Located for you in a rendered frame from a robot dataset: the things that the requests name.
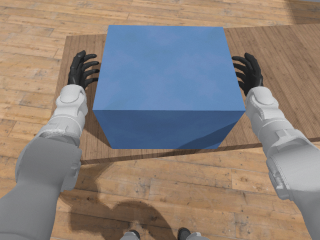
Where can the robot right upper arm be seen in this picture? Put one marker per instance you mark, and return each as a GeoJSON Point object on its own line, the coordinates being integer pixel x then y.
{"type": "Point", "coordinates": [295, 175]}

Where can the right robot forearm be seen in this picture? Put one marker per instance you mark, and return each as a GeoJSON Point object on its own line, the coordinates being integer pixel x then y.
{"type": "Point", "coordinates": [269, 124]}

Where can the robot left hand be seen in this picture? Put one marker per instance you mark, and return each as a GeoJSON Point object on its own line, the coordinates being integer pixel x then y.
{"type": "Point", "coordinates": [77, 74]}

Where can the robot left shin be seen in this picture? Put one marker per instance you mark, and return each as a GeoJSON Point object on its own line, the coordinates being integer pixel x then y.
{"type": "Point", "coordinates": [130, 234]}

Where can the table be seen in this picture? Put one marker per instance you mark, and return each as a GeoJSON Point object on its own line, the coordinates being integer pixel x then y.
{"type": "Point", "coordinates": [289, 59]}

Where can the robot right hand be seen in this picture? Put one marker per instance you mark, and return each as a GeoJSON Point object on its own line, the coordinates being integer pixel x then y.
{"type": "Point", "coordinates": [252, 76]}

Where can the robot left upper arm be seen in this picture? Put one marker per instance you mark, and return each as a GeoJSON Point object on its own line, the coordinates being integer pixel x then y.
{"type": "Point", "coordinates": [28, 211]}

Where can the left robot foot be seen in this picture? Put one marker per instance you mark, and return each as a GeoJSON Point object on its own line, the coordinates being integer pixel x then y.
{"type": "Point", "coordinates": [136, 233]}

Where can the left robot forearm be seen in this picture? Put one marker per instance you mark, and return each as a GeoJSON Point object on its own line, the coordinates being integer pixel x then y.
{"type": "Point", "coordinates": [66, 124]}

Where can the carton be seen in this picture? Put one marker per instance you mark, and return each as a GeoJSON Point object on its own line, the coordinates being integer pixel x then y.
{"type": "Point", "coordinates": [167, 87]}

